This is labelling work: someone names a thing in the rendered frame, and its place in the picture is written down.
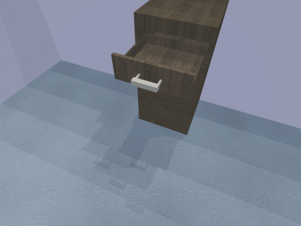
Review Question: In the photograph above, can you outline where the cabinet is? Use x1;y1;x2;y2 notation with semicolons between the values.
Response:
134;0;229;135

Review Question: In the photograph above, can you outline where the drawer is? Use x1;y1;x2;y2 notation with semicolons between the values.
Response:
111;33;209;100

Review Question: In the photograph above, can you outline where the handle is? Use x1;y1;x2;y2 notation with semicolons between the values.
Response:
131;74;162;93

